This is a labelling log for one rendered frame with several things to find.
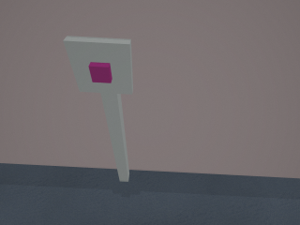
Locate panel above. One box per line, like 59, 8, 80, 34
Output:
63, 36, 133, 182

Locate button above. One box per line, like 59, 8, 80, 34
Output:
88, 62, 113, 83

